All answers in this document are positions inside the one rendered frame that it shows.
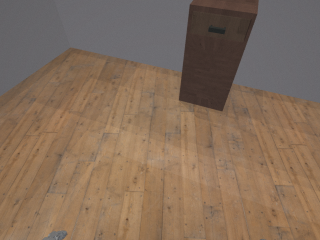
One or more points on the cabinet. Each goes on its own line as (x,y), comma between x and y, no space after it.
(211,63)

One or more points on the handle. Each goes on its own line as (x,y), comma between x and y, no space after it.
(218,30)

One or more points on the robot left hand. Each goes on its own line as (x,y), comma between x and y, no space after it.
(59,235)

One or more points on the drawer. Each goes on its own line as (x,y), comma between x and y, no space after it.
(236,27)

